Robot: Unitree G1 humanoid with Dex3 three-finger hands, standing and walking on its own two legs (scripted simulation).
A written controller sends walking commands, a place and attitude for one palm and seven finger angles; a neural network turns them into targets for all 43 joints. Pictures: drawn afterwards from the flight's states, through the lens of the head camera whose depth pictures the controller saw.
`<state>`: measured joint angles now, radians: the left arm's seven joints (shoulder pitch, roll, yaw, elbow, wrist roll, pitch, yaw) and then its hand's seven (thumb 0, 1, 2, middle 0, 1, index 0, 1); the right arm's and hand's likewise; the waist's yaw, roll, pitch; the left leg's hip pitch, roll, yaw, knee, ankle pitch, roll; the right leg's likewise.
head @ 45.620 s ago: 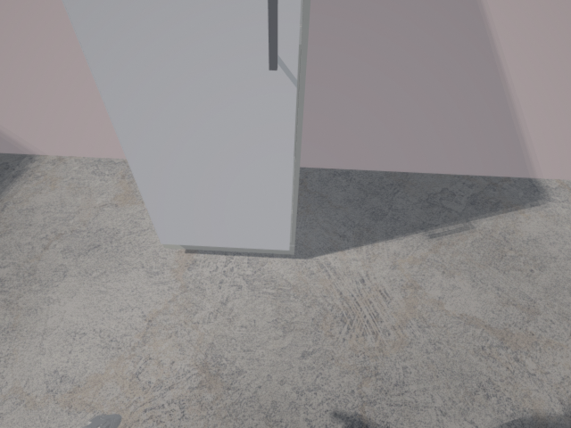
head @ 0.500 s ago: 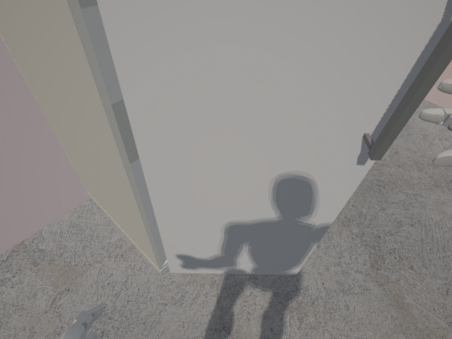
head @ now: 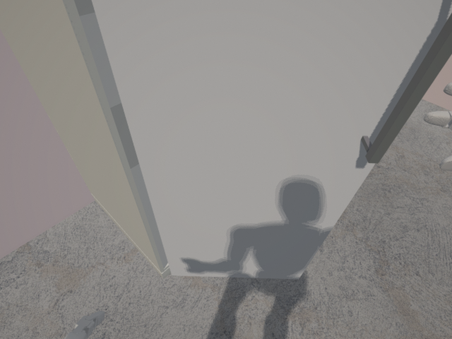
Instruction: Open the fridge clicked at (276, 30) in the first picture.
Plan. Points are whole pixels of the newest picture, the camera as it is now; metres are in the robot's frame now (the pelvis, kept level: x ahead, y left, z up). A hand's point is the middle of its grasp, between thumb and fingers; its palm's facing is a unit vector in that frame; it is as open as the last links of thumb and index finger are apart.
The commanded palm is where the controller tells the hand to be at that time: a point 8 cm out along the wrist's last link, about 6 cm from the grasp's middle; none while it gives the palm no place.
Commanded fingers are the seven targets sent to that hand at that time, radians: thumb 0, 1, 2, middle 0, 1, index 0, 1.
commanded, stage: move the hooked fingers beside the handle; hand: right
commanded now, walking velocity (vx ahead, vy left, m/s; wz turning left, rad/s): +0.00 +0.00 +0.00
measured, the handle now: (407, 86) +0.47 -0.22 +0.25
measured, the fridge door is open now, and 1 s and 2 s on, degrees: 47 47 47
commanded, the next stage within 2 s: feel for the door with the fingertips in 0.62 s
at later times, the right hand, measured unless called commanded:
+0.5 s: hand (450, 127) +0.40 -0.27 +0.23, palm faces -0.03 +1.00 -0.04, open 14.0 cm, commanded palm +0.37 -0.32 +0.23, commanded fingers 0.00 0.50 -0.30 0.30 1.20 0.30 1.20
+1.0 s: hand (442, 135) +0.39 -0.26 +0.23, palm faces -0.04 +1.00 -0.03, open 14.0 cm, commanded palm +0.37 -0.30 +0.23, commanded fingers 0.00 0.50 -0.30 0.30 1.20 0.30 1.20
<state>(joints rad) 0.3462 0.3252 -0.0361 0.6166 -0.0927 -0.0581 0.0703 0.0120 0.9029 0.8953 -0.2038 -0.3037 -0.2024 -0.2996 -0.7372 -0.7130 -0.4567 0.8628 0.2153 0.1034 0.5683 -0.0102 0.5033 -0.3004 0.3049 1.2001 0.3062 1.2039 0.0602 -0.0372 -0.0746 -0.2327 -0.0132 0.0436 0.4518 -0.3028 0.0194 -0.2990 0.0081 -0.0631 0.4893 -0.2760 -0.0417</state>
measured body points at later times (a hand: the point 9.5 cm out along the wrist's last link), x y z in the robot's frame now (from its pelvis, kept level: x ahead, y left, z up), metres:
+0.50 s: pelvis -0.01 -0.01 +0.00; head +0.00 +0.00 +0.45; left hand +0.09 +0.26 -0.10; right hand +0.40 -0.32 +0.24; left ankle -0.05 +0.11 -0.74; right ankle -0.02 -0.09 -0.74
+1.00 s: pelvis -0.02 +0.01 +0.00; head -0.01 +0.02 +0.45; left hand +0.11 +0.28 -0.10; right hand +0.38 -0.31 +0.23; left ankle -0.05 +0.11 -0.74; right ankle -0.02 -0.09 -0.74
